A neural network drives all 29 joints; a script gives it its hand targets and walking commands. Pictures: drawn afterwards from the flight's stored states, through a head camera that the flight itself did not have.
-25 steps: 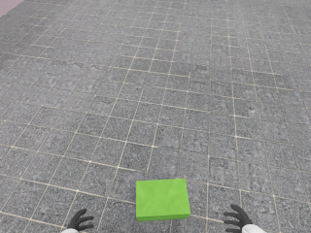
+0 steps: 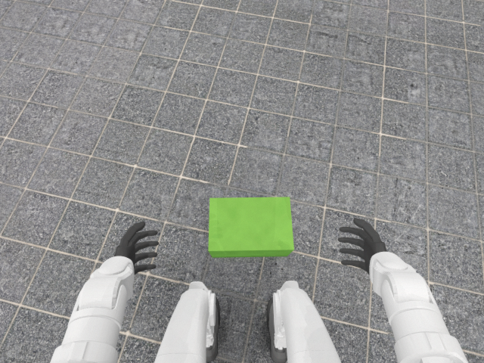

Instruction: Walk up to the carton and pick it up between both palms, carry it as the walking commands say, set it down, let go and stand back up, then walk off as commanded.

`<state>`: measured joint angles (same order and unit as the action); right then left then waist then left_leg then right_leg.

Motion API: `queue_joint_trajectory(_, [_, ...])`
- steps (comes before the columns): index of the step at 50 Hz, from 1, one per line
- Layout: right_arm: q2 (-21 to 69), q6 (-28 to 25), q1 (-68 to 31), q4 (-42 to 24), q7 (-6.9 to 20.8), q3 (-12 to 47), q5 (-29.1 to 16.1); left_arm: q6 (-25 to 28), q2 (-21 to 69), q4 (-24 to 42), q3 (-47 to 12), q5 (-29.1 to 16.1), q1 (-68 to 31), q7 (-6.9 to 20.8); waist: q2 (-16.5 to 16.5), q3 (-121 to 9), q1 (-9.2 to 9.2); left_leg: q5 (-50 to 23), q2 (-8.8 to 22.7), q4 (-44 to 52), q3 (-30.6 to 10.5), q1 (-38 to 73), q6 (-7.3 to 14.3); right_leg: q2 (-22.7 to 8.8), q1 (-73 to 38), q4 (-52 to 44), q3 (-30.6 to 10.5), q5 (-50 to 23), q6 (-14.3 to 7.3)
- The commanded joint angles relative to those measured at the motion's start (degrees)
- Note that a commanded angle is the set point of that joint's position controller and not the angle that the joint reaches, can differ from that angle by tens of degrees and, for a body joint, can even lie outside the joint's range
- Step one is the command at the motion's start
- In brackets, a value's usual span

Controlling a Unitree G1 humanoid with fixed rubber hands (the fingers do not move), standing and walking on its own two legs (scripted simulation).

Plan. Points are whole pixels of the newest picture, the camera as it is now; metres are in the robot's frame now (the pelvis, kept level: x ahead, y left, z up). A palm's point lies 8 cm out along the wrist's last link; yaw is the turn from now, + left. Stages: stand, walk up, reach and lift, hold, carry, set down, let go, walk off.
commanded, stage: reach and lift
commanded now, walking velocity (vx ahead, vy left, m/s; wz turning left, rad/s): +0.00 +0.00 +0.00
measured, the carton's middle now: (249, 228) +0.46 -0.03 -0.60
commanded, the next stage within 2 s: none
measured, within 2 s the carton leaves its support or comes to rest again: neither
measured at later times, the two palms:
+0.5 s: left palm (141, 191) +0.43 +0.21 -0.13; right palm (370, 189) +0.43 -0.26 -0.13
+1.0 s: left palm (151, 189) +0.47 +0.21 -0.21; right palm (361, 184) +0.46 -0.27 -0.19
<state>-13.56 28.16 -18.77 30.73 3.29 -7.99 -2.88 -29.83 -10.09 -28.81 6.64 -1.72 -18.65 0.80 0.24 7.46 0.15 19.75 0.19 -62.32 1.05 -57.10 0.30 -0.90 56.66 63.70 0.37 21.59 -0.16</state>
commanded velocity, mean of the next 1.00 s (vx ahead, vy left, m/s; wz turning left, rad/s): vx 0.00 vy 0.00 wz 0.00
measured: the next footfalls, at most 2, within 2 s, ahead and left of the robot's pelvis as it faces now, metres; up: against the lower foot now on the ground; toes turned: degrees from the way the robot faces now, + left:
none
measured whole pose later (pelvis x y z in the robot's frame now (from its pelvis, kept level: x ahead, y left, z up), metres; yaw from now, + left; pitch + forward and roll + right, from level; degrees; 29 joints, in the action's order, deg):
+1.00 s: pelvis +0.02 +0.00 -0.09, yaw +0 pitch +47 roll -1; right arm -21.7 6.6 -48.2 46.2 8.2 -19.7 -4.2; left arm -9.4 -13.6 -39.6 15.8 -3.6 -45.8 -0.6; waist 1.5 -8.3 -1.3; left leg 22.7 -1.9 -77.6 -1.9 -102.1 -0.5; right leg 0.8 100.7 78.1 -1.1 24.6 1.2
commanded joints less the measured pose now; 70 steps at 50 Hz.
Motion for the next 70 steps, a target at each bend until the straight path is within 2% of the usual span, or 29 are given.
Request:
queue_joint_trajectory(1, [-9.73,-1.2,-14.71,-3.9,-0.67,-3.22,-0.14,1.57,-8.68,3.66,2.75,-0.88,-14.61,-0.16,-2.48,-34.26,-1.95,11.86,-0.85,11.07,-1.11,16.91,-0.83,0.02,-10.01,-13.73,0.27,12.67,-0.19])
queue_joint_trajectory(6, [-9.45,-4.67,-22.23,0.88,-0.7,-4.47,-0.8,5.91,-9.01,-1.5,4.35,-0.19,-22.56,-0.19,0.45,-39.18,-2.71,8.06,-1.42,9.31,0.41,10.91,-1.13,0.55,-8.82,-12.15,0.18,8.55,0.99])
queue_joint_trajectory(10, [-10.9,-8.32,-28.85,2.93,-0.4,-4.91,-0.52,9.82,-10.94,-2.43,6.52,-0.3,-27.66,-0.65,-2.55,-44.52,-2.19,3.73,-2.03,6.01,0.74,7.11,-0.91,0.52,-6.97,-9.51,0.1,4.94,1.72])
queue_joint_trajectory(12, [-9.67,-10.29,-32.01,0.64,-0.45,-3.94,-2.44,12.09,-11.96,-3.65,8.43,-0.22,-29.99,-0.38,-2.95,-49.53,-0.05,1.98,-2.37,6.03,0.92,6.83,-0.23,0.93,-9.49,-9.83,-0.92,3.07,2.33])
queue_joint_trajectory(15, [-11.73,-12.74,-31.81,3.49,-0.24,-5.87,-2.78,14.64,-14.05,-3.79,9.02,-0.39,-30.64,-0.86,0.27,-55.06,-0.77,-2.16,-2.71,3.24,1.14,6.29,-1.07,1.49,-8.45,-6.89,-0.73,-2.49,1.81])
queue_joint_trajectory(21, [-14.51,-18.12,-38.78,0.7,0.35,-7.71,-2.29,19.69,-13.27,-2.95,8.93,-2.76,-34.4,-0.15,-2.09,-65.37,-2.47,-11.0,-3.41,0.03,0.2,4.59,-1.44,3.3,-4.98,-3.09,-0.29,-12.52,1.5])
queue_joint_trajectory(25, [-16.0,-20.5,-39.2,3.58,2.05,-9.94,-2.41,21.94,-13.67,-0.86,9.63,-3.7,-38.63,-0.44,1.74,-69.41,-2.78,-17.39,-3.83,-0.88,-0.07,3.83,-2.39,3.39,-2.79,-0.27,0.0,-21.24,0.82])
queue_joint_trajectory(30, [-15.79,-22.61,-38.56,4.96,3.06,-9.37,-3.14,23.51,-14.09,-2.39,12.51,-3.65,-36.54,-0.93,-1.83,-75.76,-1.53,-25.85,-4.53,-3.11,-0.44,0.26,-1.64,3.45,-6.6,1.92,-1.14,-33.16,1.09])
queue_joint_trajectory(34, [-16.78,-23.54,-31.92,1.65,3.31,-12.12,-1.57,23.94,-12.48,-0.39,11.59,-3.14,-29.41,-0.72,-1.09,-82.81,-3.75,-34.27,-3.96,-3.16,-1.79,3.51,-2.01,3.58,-6.81,1.85,-0.87,-40.75,1.04])
queue_joint_trajectory(35, [-18.57,-23.88,-33.66,2.31,3.27,-14.04,-0.68,24.18,-12.79,-1.02,12.06,-2.63,-31.94,-0.26,1.44,-79.88,-4.33,-32.53,-4.11,-4.61,-1.45,-0.48,-2.5,3.38,-2.19,1.99,-1.44,-39.23,0.8])
queue_joint_trajectory(37, [-17.57,-24.01,-35.16,-1.89,3.76,-13.02,-1.57,24.1,-12.46,2.01,11.49,-2.26,-32.55,-0.38,-0.33,-82.8,-3.07,-33.06,-3.88,-4.11,-1.32,0.58,-2.29,3.59,-3.14,2.15,-1.37,-38.87,1.15])
queue_joint_trajectory(38, [-16.18,-23.96,-32.37,3.31,3.83,-13.91,-0.61,24.14,-11.59,-0.15,11.78,-1.22,-31.74,-0.28,1.5,-77.51,-3.17,-31.72,-3.86,-3.58,-1.03,-2.86,-2.91,4.01,0.23,2.43,-0.8,-37.66,1.33])
queue_joint_trajectory(40, [-18.64,-24.96,-34.1,-1.15,4.53,-14.72,0.24,24.7,-10.63,3.91,10.72,-2.34,-33.43,-0.78,0.15,-81.24,-5.09,-33.29,-4.05,-5.18,-2.01,-0.3,-3.14,4.03,2.12,3.71,0.03,-36.78,1.1])
queue_joint_trajectory(41, [-18.47,-24.76,-37.12,0.78,4.41,-14.19,-0.42,24.35,-11.88,1.92,12.32,-1.09,-34.56,-0.84,2.1,-78.92,-2.32,-30.37,-4.02,-6.25,-0.74,-2.68,-3.22,4.08,4.84,4.72,-0.07,-33.18,1.09])
queue_joint_trajectory(42, [-19.22,-24.71,-38.31,-0.64,4.53,-13.94,-1.08,23.64,-11.23,0.31,11.59,-1.41,-33.58,-0.77,1.25,-76.61,-2.39,-27.87,-3.92,-6.43,-0.87,-3.12,-3.13,4.01,7.14,4.68,0.83,-30.18,1.02])
queue_joint_trajectory(43, [-16.85,-24.64,-37.27,7.26,5.24,-13.39,-1.38,23.75,-9.18,-2.85,9.47,-1.78,-35.65,-0.58,3.58,-69.54,-3.12,-24.34,-3.45,-6.52,-0.71,-6.29,-3.81,3.54,13.84,4.8,0.75,-25.1,0.73])
queue_joint_trajectory(45, [-19.46,-24.71,-41.93,1.01,5.14,-13.93,-1.26,23.71,-9.99,3.52,9.4,-2.64,-40.62,-1.01,0.74,-77.26,-4.72,-23.53,-3.73,-9.72,-1.09,-4.66,-3.44,3.75,11.99,7.57,1.11,-24.93,0.68])
queue_joint_trajectory(50, [-19.88,-23.28,-44.56,12.06,4.75,-13.46,-1.72,21.86,-10.77,-6.84,9.64,-1.74,-42.68,-1.96,1.15,-68.98,-3.6,-11.28,-3.73,-13.98,-0.09,-13.35,-3.85,3.9,22.6,13.2,3.02,-12.96,1.38])
queue_joint_trajectory(51, [-21.47,-23.48,-48.03,3.04,4.64,-12.1,-3.33,22.55,-12.94,1.76,10.26,-2.24,-45.67,-2.48,-0.56,-79.1,-2.42,-13.85,-3.85,-15.97,0.29,-10.2,-3.65,4.17,17.29,14.36,2.65,-15.08,1.04])
queue_joint_trajectory(52, [-22.02,-23.12,-48.5,8.13,4.29,-12.37,-3.06,21.6,-12.48,-5.13,9.12,-2.23,-45.74,-2.62,1.15,-74.52,-3.14,-9.66,-3.41,-17.06,0.76,-13.32,-3.55,3.85,21.93,15.52,3.23,-11.04,1.55])
queue_joint_trajectory(53, [-21.58,-22.56,-50.54,4.4,3.97,-11.04,-4.5,21.48,-14.37,-0.28,9.03,-2.67,-47.35,-3.06,1.08,-78.12,-1.18,-9.42,-3.75,-17.66,1.28,-11.43,-3.45,3.81,20.66,16.25,3.26,-10.4,1.64])
queue_joint_trajectory(54, [-22.86,-22.48,-48.23,5.79,3.83,-12.06,-3.67,21.54,-14.26,-1.19,9.78,-2.28,-46.44,-3.54,1.0,-80.16,-2.11,-9.72,-3.73,-18.71,0.97,-12.34,-3.72,3.95,20.11,17.54,3.47,-10.99,1.49])
queue_joint_trajectory(55, [-21.22,-22.51,-47.0,11.19,3.65,-11.23,-3.72,21.43,-12.29,-8.23,8.82,-2.6,-44.08,-3.03,0.99,-72.22,-2.28,-6.98,-3.69,-19.63,1.74,-18.32,-3.83,3.64,23.94,17.41,3.09,-8.4,1.47])
queue_joint_trajectory(56, [-22.33,-22.16,-48.53,6.09,3.29,-11.23,-3.9,21.47,-14.9,-1.47,8.93,-2.63,-46.69,-3.55,1.23,-76.97,-1.96,-7.01,-3.74,-20.53,1.95,-16.29,-3.76,3.52,22.75,18.63,3.03,-8.52,1.57])
queue_joint_trajectory(58, [-23.1,-21.62,-48.12,8.78,2.53,-10.68,-3.81,21.07,-14.56,-3.86,8.84,-3.69,-47.63,-3.92,0.0,-78.08,-2.76,-6.11,-3.51,-22.54,1.85,-18.18,-3.8,3.45,23.31,20.23,3.28,-7.34,1.67])
queue_joint_trajectory(59, [-23.86,-21.27,-51.51,4.18,2.06,-11.21,-5.2,20.44,-17.97,-1.02,10.16,-3.4,-50.27,-4.62,0.3,-81.43,-1.14,-6.61,-3.74,-24.11,2.28,-15.08,-3.35,3.38,24.37,21.42,3.34,-6.86,1.91])
queue_joint_trajectory(64, [-26.21,-20.26,-53.83,-1.28,0.38,-11.19,-5.48,19.54,-15.63,1.23,5.53,-7.0,-52.73,-5.09,-0.13,-88.19,-5.37,-4.22,-3.14,-28.04,1.55,-16.75,-3.05,3.21,21.86,25.36,3.62,-6.65,1.67])
queue_joint_trajectory(67, [-27.12,-18.93,-57.93,-3.65,-0.77,-9.89,-7.18,18.75,-19.96,5.61,7.22,-6.17,-58.53,-6.29,1.75,-95.8,-2.43,-2.71,-3.13,-31.29,1.23,-12.71,-3.04,3.47,21.02,28.32,3.49,-4.73,1.17])
queue_joint_trajectory(70, [-27.55,-17.52,-61.02,-9.57,-2.23,-7.63,-9.99,17.66,-20.79,9.63,6.45,-9.14,-60.91,-7.07,1.41,-108.46,-3.0,-6.87,-3.2,-35.68,0.63,-5.73,-2.64,3.55,12.9,32.13,3.1,-8.47,1.16])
